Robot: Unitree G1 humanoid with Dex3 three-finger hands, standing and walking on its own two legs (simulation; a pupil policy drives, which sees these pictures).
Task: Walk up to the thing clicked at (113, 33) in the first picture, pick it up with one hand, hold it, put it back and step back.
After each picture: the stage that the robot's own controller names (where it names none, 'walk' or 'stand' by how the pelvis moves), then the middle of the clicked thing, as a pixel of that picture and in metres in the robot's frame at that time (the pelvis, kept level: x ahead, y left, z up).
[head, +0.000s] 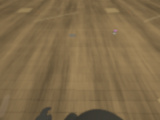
stand; (114, 32) +2.30 -0.67 -0.72
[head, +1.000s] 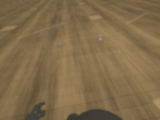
walk; (100, 37) +2.23 -0.13 -0.69
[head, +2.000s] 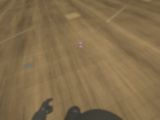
walk; (80, 44) +1.58 +0.29 -0.71
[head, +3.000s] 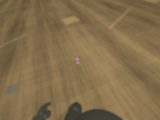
walk; (77, 60) +1.05 +0.31 -0.72
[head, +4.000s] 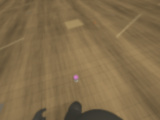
walk; (76, 78) +0.65 +0.27 -0.72
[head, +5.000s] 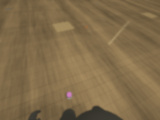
walk; (69, 95) +0.39 +0.19 -0.70
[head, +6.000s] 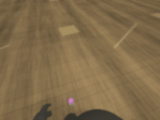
stand; (71, 101) +0.33 +0.21 -0.72
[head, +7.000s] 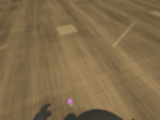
stand; (70, 102) +0.31 +0.22 -0.72
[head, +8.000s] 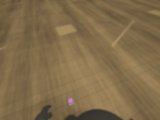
stand; (70, 101) +0.32 +0.22 -0.72
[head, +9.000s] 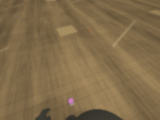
stand; (71, 102) +0.32 +0.22 -0.73
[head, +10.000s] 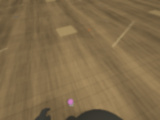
stand; (70, 102) +0.31 +0.22 -0.73
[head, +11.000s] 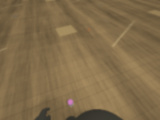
go down; (70, 103) +0.31 +0.22 -0.73
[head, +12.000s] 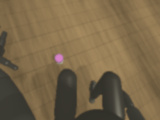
go down; (59, 59) +0.43 +0.21 -0.32
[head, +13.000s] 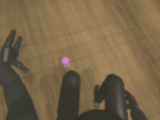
approach; (65, 62) +0.42 +0.20 -0.31
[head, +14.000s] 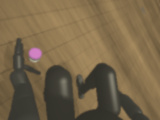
close in; (35, 55) +0.42 +0.24 -0.23
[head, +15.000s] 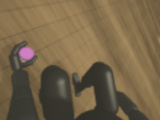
close; (26, 55) +0.41 +0.26 -0.23
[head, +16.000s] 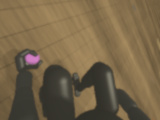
lift; (31, 59) +0.38 +0.23 -0.23
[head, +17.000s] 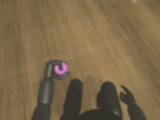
lift; (62, 70) +0.32 +0.20 -0.03
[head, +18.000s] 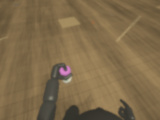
hold; (66, 75) +0.32 +0.17 +0.01
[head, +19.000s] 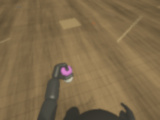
hold; (67, 74) +0.33 +0.17 +0.01
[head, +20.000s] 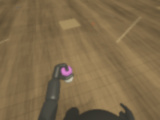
hold; (67, 74) +0.33 +0.17 +0.01
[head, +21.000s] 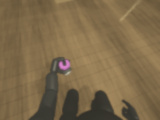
crouch; (65, 67) +0.37 +0.17 -0.06
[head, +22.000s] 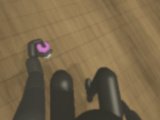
lower; (45, 50) +0.45 +0.24 -0.15
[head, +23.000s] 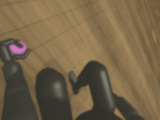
lower; (18, 50) +0.44 +0.26 -0.24
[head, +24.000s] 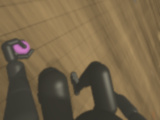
lower; (22, 50) +0.43 +0.26 -0.24
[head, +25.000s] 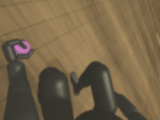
lower; (22, 50) +0.43 +0.26 -0.24
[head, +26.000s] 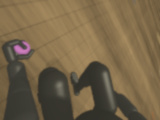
lower; (22, 50) +0.43 +0.26 -0.24
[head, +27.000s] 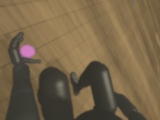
open; (26, 53) +0.42 +0.24 -0.24
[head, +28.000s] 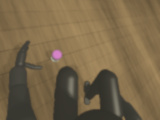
stand; (56, 56) +0.43 +0.21 -0.26
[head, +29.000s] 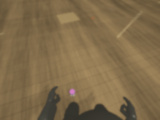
stand; (72, 92) +0.36 +0.16 -0.63
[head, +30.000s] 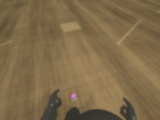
stand; (73, 97) +0.38 +0.17 -0.66
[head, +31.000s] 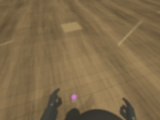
stand; (74, 98) +0.36 +0.16 -0.67
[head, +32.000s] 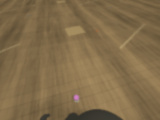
walk; (76, 98) +0.39 +0.16 -0.72
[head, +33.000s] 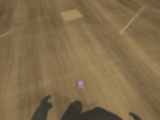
walk; (80, 84) +0.46 +0.10 -0.70
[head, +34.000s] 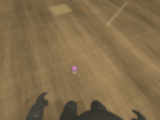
walk; (74, 69) +0.67 +0.18 -0.70
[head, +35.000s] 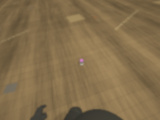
stand; (81, 62) +0.98 +0.21 -0.70
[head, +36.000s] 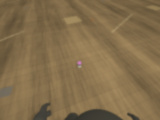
stand; (79, 64) +0.96 +0.19 -0.72
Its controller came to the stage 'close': yes
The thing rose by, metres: 0.72
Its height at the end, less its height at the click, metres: +0.00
